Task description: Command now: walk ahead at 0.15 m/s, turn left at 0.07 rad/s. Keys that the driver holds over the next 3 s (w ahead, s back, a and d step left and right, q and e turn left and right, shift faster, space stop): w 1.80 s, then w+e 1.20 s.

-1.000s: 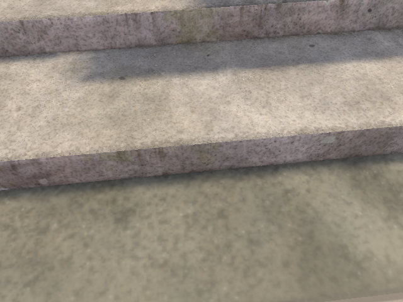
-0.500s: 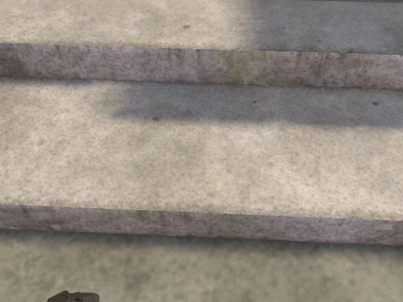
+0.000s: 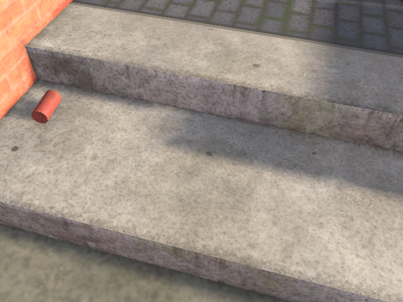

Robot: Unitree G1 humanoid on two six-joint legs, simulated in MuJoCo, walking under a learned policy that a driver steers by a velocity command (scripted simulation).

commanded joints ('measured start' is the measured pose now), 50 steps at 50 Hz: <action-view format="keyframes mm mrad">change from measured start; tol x32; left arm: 1 18 121 31 -28 11 -3 1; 30 199 111 37 138 0 -64 8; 50 -378 -2 25 -93 10 -31 14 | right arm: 1 8 -177 -46 -20 3 -12 -7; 23 -248 -82 -30 -69 -10 -76 40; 29 273 -308 -101 82 -52 -97 -4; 50 430 -100 -47 240 -41 -123 -25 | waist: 1 -25 190 34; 11 80 -194 119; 29 -154 256 -245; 50 -108 16 134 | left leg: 1 -46 160 -245 -268 -369 96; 15 -494 66 12 385 -136 44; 27 132 -25 141 8 117 81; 29 511 391 -427 -146 -39 210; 31 274 381 -484 -282 -326 227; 35 24 233 -164 -352 103 165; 50 519 363 -247 -337 21 310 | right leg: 1 -15 14 10 22 -121 -10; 11 301 -295 528 -341 -344 -202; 27 131 -158 79 35 761 -88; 30 -339 47 112 744 -257 -42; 44 -422 -101 25 566 54 7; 50 -1299 -99 88 1529 -358 -33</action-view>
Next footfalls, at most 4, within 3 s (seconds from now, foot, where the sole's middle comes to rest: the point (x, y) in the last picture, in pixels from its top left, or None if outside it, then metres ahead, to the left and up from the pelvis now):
0.56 left None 0.32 0.12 -0.78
1.24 right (245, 217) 0.74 -0.10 -0.60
1.82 left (201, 143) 1.07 0.06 -0.60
2.26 right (271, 65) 1.35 -0.21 -0.43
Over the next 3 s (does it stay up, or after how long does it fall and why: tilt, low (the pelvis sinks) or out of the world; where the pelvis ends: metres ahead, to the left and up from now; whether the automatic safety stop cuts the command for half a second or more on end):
stays up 1.63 -0.18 0.35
